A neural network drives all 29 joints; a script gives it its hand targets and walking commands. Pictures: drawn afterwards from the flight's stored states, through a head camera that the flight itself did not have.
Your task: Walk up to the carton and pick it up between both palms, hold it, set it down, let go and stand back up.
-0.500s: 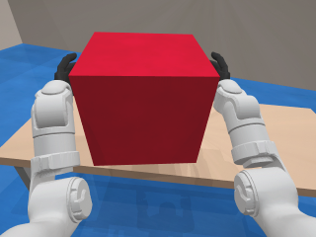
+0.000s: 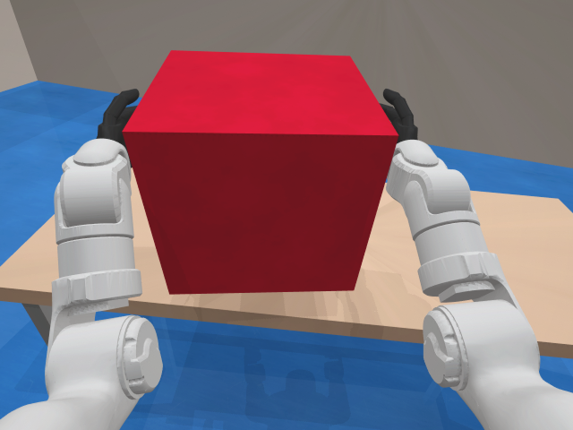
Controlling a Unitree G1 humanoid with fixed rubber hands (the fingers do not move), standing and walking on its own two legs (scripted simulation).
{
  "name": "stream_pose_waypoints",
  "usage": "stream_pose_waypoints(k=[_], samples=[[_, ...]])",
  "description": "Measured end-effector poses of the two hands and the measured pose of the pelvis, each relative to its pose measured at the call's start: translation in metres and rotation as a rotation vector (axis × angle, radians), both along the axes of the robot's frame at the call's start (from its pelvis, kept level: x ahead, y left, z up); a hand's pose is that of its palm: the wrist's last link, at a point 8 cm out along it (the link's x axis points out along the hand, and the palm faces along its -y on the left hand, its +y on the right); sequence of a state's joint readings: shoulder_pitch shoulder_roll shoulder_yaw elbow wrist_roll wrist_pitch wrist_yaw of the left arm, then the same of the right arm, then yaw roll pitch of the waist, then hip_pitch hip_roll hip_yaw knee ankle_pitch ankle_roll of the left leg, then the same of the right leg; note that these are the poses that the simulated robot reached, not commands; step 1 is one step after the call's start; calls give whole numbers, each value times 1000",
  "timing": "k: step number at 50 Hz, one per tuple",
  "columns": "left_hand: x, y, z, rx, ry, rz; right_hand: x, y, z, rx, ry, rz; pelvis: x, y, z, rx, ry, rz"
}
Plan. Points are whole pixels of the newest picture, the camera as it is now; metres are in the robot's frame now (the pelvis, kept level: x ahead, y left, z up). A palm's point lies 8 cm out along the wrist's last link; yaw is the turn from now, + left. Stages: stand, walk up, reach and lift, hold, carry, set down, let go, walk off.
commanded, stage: set down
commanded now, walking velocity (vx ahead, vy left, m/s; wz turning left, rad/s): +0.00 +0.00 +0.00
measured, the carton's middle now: (262, 171) +0.42 +0.01 +0.22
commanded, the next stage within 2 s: none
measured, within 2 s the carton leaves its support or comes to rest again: neither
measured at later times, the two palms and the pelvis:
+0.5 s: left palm (130, 174) +0.40 +0.19 +0.22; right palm (380, 178) +0.40 -0.16 +0.22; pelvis +0.02 +0.00 +0.00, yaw +2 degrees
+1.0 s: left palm (132, 175) +0.42 +0.20 +0.21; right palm (374, 177) +0.41 -0.16 +0.22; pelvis +0.02 +0.01 +0.00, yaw +2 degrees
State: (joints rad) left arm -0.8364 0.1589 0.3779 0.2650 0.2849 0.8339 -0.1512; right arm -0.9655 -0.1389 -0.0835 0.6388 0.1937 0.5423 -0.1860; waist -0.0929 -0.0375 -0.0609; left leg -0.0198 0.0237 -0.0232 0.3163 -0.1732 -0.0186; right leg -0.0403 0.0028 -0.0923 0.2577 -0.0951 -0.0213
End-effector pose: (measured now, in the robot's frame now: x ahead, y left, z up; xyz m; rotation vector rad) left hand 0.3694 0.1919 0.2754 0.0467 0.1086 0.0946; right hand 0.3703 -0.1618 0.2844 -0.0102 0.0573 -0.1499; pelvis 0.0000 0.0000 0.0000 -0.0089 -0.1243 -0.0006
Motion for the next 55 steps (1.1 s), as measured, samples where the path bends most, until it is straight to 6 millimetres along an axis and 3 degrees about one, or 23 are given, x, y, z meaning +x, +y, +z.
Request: stream_pose_waypoints(k=[7,11,19,24,28,36,47,55], samples=[[3,5,28,3,-120,-3,1,5,23,18,-121,-5,2,2,0,1,-19,9],[7,9,31,9,-140,-5,6,8,21,15,-157,-3,5,3,1,3,-49,13],[23,12,-15,27,-78,-5,23,11,-22,6,-146,1,10,3,0,2,-71,26],[33,4,-48,37,-64,-10,31,4,-57,-4,-138,-8,15,3,0,-3,-51,34],[39,-5,-61,48,-73,-19,33,-6,-72,-7,-152,-20,20,2,0,-8,-30,37],[46,-14,-65,44,-56,-28,36,-14,-75,-9,-139,-32,25,4,0,-5,-15,30],[47,4,-59,22,-45,-9,43,4,-66,-10,-130,-13,23,9,1,-3,-6,31],[54,0,-69,24,-11,-29,44,0,-78,0,-99,-31,21,12,1,-4,-2,31]])
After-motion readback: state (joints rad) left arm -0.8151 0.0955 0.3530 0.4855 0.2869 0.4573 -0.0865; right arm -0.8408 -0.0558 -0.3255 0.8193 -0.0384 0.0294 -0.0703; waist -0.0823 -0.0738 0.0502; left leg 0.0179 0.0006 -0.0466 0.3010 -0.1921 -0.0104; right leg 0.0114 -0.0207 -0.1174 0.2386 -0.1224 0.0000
